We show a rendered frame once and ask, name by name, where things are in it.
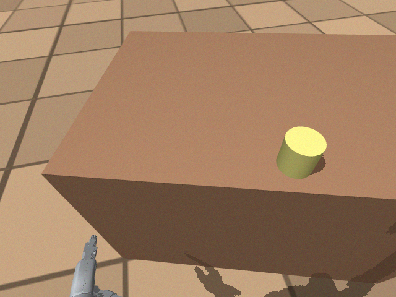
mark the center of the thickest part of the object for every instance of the left robot hand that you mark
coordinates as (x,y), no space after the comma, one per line
(84,275)

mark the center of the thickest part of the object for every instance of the can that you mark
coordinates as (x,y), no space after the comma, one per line
(300,152)

